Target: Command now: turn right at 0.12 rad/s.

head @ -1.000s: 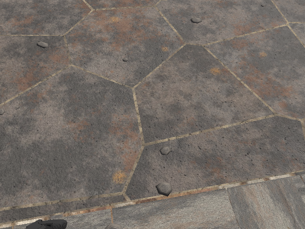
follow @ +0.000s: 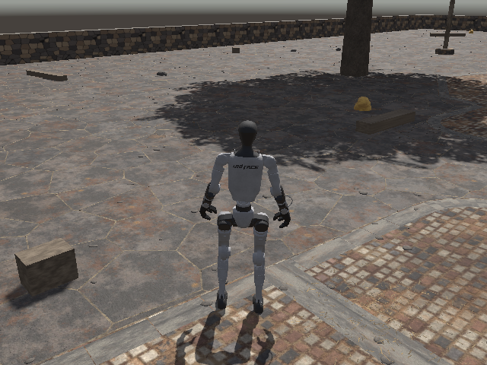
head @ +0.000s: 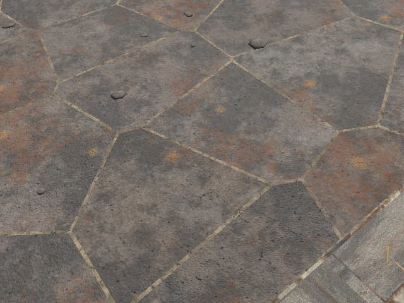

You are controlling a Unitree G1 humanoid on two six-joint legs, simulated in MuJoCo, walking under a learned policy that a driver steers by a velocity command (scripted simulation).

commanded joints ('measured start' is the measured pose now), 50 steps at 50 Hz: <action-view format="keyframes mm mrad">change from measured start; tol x32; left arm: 1 -55 133 35 -43 -8 -19 1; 15 -135 88 40 -48 -54 -95 -22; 21 327 284 116 88 -33 -81 -17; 50 71 144 54 -1 -5 -19 46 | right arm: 1 -24 -43 -4 -49 8 -13 1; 50 -48 -143 -54 -232 -1 -34 6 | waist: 1 3 -176 -95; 11 -25 198 94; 21 160 -330 -118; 50 39 46 -129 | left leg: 1 32 17 -20 -62 10 -17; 5 220 -24 35 -362 236 17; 11 185 233 -404 -601 -356 267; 16 252 243 -328 -604 -40 255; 23 -495 7 -155 388 -51 117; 39 88 -91 67 -244 369 150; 42 672 359 -750 -353 906 530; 45 332 196 -471 -484 375 367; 50 57 88 -349 -509 424 329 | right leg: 1 101 -207 162 -97 516 -170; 7 -65 -110 189 -103 -325 -99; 14 -358 -33 -2 285 -273 -50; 19 268 30 -81 -8 64 -43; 23 441 -386 541 -291 -297 -251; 28 264 -248 53 -284 570 -117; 39 203 -231 -173 103 840 -54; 42 -355 98 5 949 -509 95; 50 -255 -34 58 570 -150 97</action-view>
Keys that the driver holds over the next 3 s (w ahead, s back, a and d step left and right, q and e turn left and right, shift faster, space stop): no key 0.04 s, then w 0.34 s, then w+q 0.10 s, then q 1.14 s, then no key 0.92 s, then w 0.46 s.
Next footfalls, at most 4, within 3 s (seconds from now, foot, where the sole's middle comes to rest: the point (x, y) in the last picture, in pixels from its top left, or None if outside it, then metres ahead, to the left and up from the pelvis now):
0.12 left None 0.03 0.14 -0.78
0.80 left None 0.36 0.11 -0.78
1.26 right None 0.42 -0.10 -0.78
1.68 left None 0.25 0.10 -0.78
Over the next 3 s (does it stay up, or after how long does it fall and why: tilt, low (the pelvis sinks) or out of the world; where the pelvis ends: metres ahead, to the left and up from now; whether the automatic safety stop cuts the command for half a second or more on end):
stays up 0.36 0.09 0.01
